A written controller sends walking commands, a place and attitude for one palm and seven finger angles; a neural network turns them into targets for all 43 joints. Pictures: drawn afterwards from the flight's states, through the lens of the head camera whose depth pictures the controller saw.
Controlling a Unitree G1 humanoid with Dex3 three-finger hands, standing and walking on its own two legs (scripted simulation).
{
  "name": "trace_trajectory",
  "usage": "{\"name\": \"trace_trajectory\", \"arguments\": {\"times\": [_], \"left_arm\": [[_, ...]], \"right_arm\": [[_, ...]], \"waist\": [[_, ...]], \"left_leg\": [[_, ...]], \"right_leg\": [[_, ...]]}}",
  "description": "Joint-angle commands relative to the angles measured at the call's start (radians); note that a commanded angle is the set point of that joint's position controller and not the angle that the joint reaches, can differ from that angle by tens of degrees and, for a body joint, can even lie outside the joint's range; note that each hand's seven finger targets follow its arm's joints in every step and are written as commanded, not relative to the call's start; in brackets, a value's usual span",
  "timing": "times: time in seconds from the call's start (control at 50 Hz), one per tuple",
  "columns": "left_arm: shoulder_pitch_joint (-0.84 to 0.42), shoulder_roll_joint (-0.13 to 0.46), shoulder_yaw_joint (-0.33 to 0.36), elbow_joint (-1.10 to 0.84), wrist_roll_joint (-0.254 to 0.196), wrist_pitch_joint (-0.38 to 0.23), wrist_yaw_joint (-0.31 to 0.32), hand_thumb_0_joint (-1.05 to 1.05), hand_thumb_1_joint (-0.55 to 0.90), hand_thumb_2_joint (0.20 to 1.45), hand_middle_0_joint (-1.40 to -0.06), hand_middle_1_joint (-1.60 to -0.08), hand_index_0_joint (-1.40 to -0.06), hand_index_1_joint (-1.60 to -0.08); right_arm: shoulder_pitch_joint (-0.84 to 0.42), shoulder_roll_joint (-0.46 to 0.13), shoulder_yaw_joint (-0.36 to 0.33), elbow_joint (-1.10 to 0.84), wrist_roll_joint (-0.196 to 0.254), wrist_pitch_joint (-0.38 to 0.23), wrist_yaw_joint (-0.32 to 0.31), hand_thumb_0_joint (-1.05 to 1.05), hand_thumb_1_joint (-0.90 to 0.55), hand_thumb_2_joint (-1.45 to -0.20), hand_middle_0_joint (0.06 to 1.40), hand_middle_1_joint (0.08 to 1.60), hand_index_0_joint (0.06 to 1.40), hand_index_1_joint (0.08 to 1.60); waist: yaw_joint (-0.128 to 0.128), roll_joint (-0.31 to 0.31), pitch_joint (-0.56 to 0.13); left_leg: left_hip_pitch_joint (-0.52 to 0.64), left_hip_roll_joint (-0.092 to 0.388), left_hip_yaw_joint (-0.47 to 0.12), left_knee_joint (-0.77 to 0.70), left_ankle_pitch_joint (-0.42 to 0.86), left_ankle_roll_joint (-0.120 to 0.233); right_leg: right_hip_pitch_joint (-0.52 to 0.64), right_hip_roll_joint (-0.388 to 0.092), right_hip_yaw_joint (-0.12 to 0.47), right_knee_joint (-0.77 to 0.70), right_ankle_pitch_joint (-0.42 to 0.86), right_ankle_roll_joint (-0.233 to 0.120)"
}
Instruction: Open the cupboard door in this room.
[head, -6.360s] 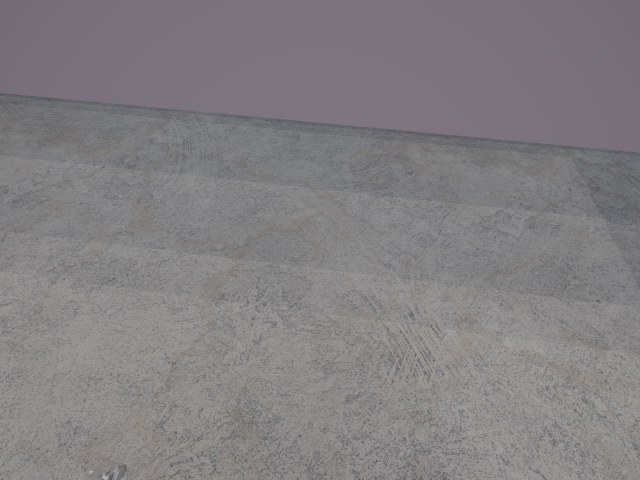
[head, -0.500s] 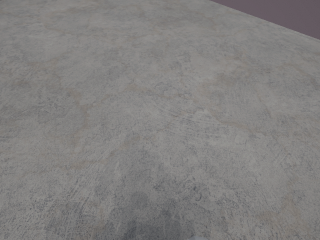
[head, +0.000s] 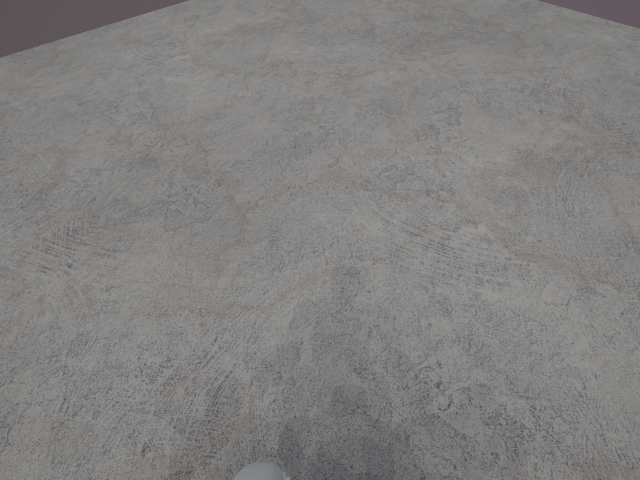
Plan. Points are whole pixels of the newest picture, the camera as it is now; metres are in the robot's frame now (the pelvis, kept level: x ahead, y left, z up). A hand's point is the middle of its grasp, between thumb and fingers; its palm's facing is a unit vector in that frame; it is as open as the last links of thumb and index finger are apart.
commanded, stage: turn or walk to find it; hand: left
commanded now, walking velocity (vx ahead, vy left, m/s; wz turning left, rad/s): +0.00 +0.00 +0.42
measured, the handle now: out of the picture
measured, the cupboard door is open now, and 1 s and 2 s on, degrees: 0 0 0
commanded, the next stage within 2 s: none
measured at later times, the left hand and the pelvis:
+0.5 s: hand out of the picture +0.01 +0.27 -0.17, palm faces +0.23 -0.94 -0.26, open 7.4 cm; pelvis -0.02 +0.04 +0.00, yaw +11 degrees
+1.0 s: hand out of the picture -0.05 +0.19 -0.16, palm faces +0.44 -0.86 -0.26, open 7.4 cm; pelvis -0.03 -0.01 +0.00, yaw +26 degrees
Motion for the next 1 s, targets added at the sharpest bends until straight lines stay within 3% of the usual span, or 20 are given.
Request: {"name": "trace_trajectory", "arguments": {"times": [0.0,0.08,0.14,0.16,0.18,0.2,0.24,0.28,0.32,0.46,0.54,0.58,0.6,0.62,0.64,0.68,0.7,0.74,0.86,0.98], "left_arm": [[0.072,0.235,0.061,-0.037,0.002,-0.016,0.013,0.0,0.9,0.9,-0.2,-0.3,-0.2,-0.3],[0.084,0.263,0.073,-0.019,0.005,-0.008,0.01,0.0,0.9,0.9,-0.2,-0.3,-0.2,-0.3],[0.047,0.255,0.075,-0.016,-0.004,0.001,0.008,0.0,0.9,0.9,-0.2,-0.3,-0.2,-0.3],[0.048,0.23,0.072,-0.022,-0.013,0.008,0.006,0.0,0.9,0.9,-0.2,-0.3,-0.2,-0.3],[0.066,0.166,0.061,-0.056,-0.02,0.016,-0.002,0.0,0.9,0.9,-0.2,-0.3,-0.2,-0.3],[0.004,0.148,0.044,-0.087,-0.01,0.021,-0.001,0.0,0.9,0.9,-0.2,-0.3,-0.2,-0.3],[-0.056,0.162,0.053,-0.073,-0.009,0.033,0.003,0.0,0.9,0.9,-0.2,-0.3,-0.2,-0.3],[-0.021,0.163,0.055,-0.041,-0.011,0.028,-0.009,0.0,0.9,0.9,-0.2,-0.3,-0.2,-0.3],[0.003,0.164,0.054,-0.025,-0.012,0.025,-0.013,0.0,0.9,0.9,-0.2,-0.3,-0.2,-0.3],[-0.056,0.142,0.044,-0.066,-0.016,0.024,-0.005,0.0,0.9,0.9,-0.2,-0.3,-0.2,-0.3],[-0.018,0.137,0.04,-0.07,-0.022,0.014,-0.001,0.0,0.9,0.9,-0.2,-0.3,-0.2,-0.3],[0.061,0.147,0.044,-0.052,-0.022,0.002,0.002,0.0,0.9,0.9,-0.2,-0.3,-0.2,-0.3],[0.09,0.181,0.051,-0.046,-0.017,-0.008,0.006,0.0,0.9,0.9,-0.2,-0.3,-0.2,-0.3],[0.111,0.271,0.069,-0.045,-0.001,-0.02,0.015,0.0,0.9,0.9,-0.2,-0.3,-0.2,-0.3],[0.107,0.306,0.072,-0.058,-0.005,-0.017,0.014,0.0,0.9,0.9,-0.2,-0.3,-0.2,-0.3],[0.01,0.247,0.065,-0.083,-0.01,-0.013,0.015,0.0,0.9,0.9,-0.2,-0.3,-0.2,-0.3],[-0.04,0.217,0.057,-0.094,-0.01,-0.015,0.013,0.0,0.9,0.9,-0.2,-0.3,-0.2,-0.3],[-0.068,0.183,0.048,-0.102,-0.009,-0.022,0.015,0.0,0.9,0.9,-0.2,-0.3,-0.2,-0.3],[0.036,0.209,0.056,-0.053,-0.003,-0.023,0.017,0.0,0.9,0.9,-0.2,-0.3,-0.2,-0.3],[0.087,0.253,0.07,-0.01,0.003,-0.012,0.011,0.0,0.9,0.9,-0.2,-0.3,-0.2,-0.3]], "right_arm": [[-0.097,-0.039,0.006,-0.089,0.002,-0.028,0.003,0.0,-0.9,-0.9,0.2,0.3,0.2,0.3],[-0.105,-0.034,0.018,-0.097,0.011,-0.043,0.0,0.0,-0.9,-0.9,0.2,0.3,0.2,0.3],[-0.03,-0.049,0.017,-0.079,0.008,-0.055,-0.004,0.0,-0.9,-0.9,0.2,0.3,0.2,0.3],[0.008,-0.094,0.008,-0.072,0.006,-0.066,-0.003,0.0,-0.9,-0.9,0.2,0.3,0.2,0.3],[0.024,-0.196,-0.014,-0.081,-0.004,-0.073,-0.006,0.0,-0.9,-0.9,0.2,0.3,0.2,0.3],[0.064,-0.241,-0.023,-0.073,-0.002,-0.064,-0.01,0.0,-0.9,-0.9,0.2,0.3,0.2,0.3],[0.021,-0.19,-0.011,-0.07,-0.004,-0.069,-0.031,0.0,-0.9,-0.9,0.2,0.3,0.2,0.3],[-0.058,-0.147,0.009,-0.093,-0.003,-0.075,-0.034,0.0,-0.9,-0.9,0.2,0.3,0.2,0.3],[-0.057,-0.141,0.011,-0.097,0.002,-0.082,-0.034,0.0,-0.9,-0.9,0.2,0.3,0.2,0.3],[-0.009,-0.152,-0.005,-0.093,-0.005,-0.072,-0.03,0.0,-0.9,-0.9,0.2,0.3,0.2,0.3],[-0.037,-0.155,-0.011,-0.104,-0.008,-0.064,-0.026,0.0,-0.9,-0.9,0.2,0.3,0.2,0.3],[-0.065,-0.15,-0.013,-0.112,-0.002,-0.061,-0.023,0.0,-0.9,-0.9,0.2,0.3,0.2,0.3],[-0.058,-0.119,-0.011,-0.118,0.006,-0.063,-0.019,0.0,-0.9,-0.9,0.2,0.3,0.2,0.3],[-0.038,-0.052,-0.001,-0.132,0.014,-0.063,-0.011,0.0,-0.9,-0.9,0.2,0.3,0.2,0.3],[-0.065,-0.064,-0.007,-0.148,0.004,-0.052,-0.015,0.0,-0.9,-0.9,0.2,0.3,0.2,0.3],[-0.074,-0.086,-0.02,-0.117,-0.003,-0.03,-0.007,0.0,-0.9,-0.9,0.2,0.3,0.2,0.3],[-0.041,-0.079,-0.018,-0.095,-0.006,-0.028,-0.001,0.0,-0.9,-0.9,0.2,0.3,0.2,0.3],[0.007,-0.059,-0.013,-0.068,-0.007,-0.025,0.006,0.0,-0.9,-0.9,0.2,0.3,0.2,0.3],[-0.054,-0.049,0.0,-0.074,-0.004,-0.023,0.003,0.0,-0.9,-0.9,0.2,0.3,0.2,0.3],[-0.114,-0.029,0.021,-0.088,0.009,-0.04,-0.001,0.0,-0.9,-0.9,0.2,0.3,0.2,0.3]], "waist": [[0.07,-0.206,-0.047],[0.079,-0.239,-0.089],[0.026,-0.211,-0.106],[0.001,-0.083,-0.135],[-0.003,0.218,-0.134],[-0.034,0.239,-0.117],[-0.025,0.231,-0.075],[0.017,0.142,-0.048],[0.023,0.11,-0.068],[-0.011,0.103,-0.08],[0.008,0.129,-0.094],[0.05,0.101,-0.121],[0.062,0.025,-0.129],[0.067,-0.234,-0.142],[0.083,-0.322,-0.108],[0.046,-0.219,-0.003],[0.017,-0.163,0.007],[-0.003,-0.17,-0.004],[0.048,-0.173,-0.039],[0.083,-0.228,-0.087]], "left_leg": [[-0.025,0.015,0.054,-0.149,-0.054,-0.005],[0.069,0.005,0.102,-0.338,-0.07,0.01],[0.236,0.008,0.123,-0.595,0.114,0.027],[0.365,0.062,0.057,-0.712,0.24,0.049],[0.47,0.3,-0.265,-0.753,0.501,0.153],[0.405,0.407,-0.322,-0.778,0.613,0.252],[0.332,0.326,-0.275,-0.782,0.536,0.239],[0.313,0.243,-0.177,-0.772,0.569,0.214],[0.334,0.216,-0.139,-0.767,0.628,0.206],[0.375,0.227,-0.222,-0.744,0.621,0.245],[0.305,0.201,-0.258,-0.702,0.642,0.231],[0.228,0.161,-0.244,-0.636,0.56,0.186],[0.125,0.105,-0.215,-0.568,0.414,0.136],[-0.067,-0.026,-0.068,-0.379,0.108,0.062],[-0.089,-0.065,-0.036,-0.171,-0.188,0.039],[-0.091,-0.021,-0.079,0.076,-0.101,0.045],[-0.095,-0.008,-0.066,0.119,-0.032,0.037],[-0.087,0.006,-0.034,0.133,0.041,0.017],[-0.075,0.028,0.019,-0.024,-0.01,-0.011],[0.039,0.021,0.095,-0.297,-0.072,0.006]], "right_leg": [[0.101,-0.257,0.159,-0.16,0.37,-0.107],[0.126,-0.273,0.14,-0.094,0.467,-0.11],[0.047,-0.249,0.07,0.012,0.386,-0.038],[-0.051,-0.209,0.028,0.136,0.268,0.012],[-0.3,-0.076,-0.023,0.331,-0.127,0.091],[-0.334,-0.037,0.043,0.483,-0.372,0.094],[-0.361,-0.039,0.144,0.612,-0.279,0.092],[-0.341,-0.035,0.144,0.63,-0.157,0.099],[-0.317,-0.028,0.139,0.608,-0.126,0.108],[-0.278,0.004,0.142,0.408,-0.186,0.116],[-0.14,0.045,0.122,0.199,-0.153,0.1],[0.013,0.049,0.107,-0.012,0.022,0.095],[0.141,-0.007,0.157,-0.132,0.108,0.082],[0.27,-0.244,0.391,-0.197,0.202,0.004],[0.133,-0.4,0.495,-0.232,0.236,-0.104],[-0.045,-0.322,0.419,-0.272,0.053,-0.118],[-0.044,-0.27,0.329,-0.252,0.06,-0.096],[-0.021,-0.22,0.212,-0.227,0.146,-0.069],[0.096,-0.255,0.158,-0.192,0.286,-0.099],[0.15,-0.285,0.117,-0.108,0.483,-0.118]]}}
